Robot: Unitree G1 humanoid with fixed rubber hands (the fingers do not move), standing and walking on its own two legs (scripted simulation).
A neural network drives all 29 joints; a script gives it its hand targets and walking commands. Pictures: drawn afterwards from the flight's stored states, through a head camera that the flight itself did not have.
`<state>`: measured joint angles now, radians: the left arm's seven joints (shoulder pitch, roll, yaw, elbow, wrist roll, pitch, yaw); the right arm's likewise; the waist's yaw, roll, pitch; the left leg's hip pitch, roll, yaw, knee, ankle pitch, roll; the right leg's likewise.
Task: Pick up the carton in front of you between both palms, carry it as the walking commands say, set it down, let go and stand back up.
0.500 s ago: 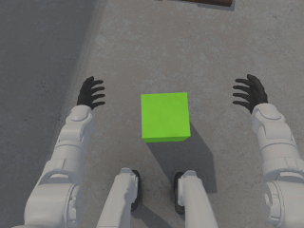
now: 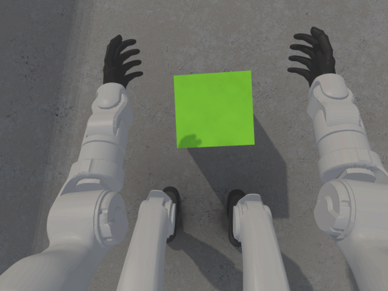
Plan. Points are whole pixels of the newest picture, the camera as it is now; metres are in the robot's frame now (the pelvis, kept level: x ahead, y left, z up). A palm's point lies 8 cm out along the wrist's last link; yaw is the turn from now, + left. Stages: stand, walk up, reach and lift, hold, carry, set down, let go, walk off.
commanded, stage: reach and lift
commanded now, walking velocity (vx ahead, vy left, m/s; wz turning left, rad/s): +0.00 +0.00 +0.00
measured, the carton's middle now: (213, 115) +0.47 -0.02 -0.46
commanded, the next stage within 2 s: none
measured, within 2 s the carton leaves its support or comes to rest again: leaves its support in 1.42 s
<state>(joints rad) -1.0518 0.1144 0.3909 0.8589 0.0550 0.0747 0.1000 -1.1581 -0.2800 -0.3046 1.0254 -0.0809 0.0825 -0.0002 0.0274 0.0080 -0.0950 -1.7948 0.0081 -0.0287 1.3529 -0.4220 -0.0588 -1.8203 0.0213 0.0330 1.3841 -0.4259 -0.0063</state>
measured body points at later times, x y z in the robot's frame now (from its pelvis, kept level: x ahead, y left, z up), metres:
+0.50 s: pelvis -0.06 +0.02 -0.19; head +0.31 +0.00 +0.07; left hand +0.47 +0.18 -0.37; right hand +0.49 -0.20 -0.37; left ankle +0.07 +0.15 -0.55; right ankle +0.07 -0.11 -0.55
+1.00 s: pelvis -0.04 +0.01 -0.21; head +0.32 -0.02 +0.05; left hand +0.47 +0.17 -0.40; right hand +0.49 -0.19 -0.41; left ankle +0.07 +0.15 -0.55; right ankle +0.07 -0.11 -0.55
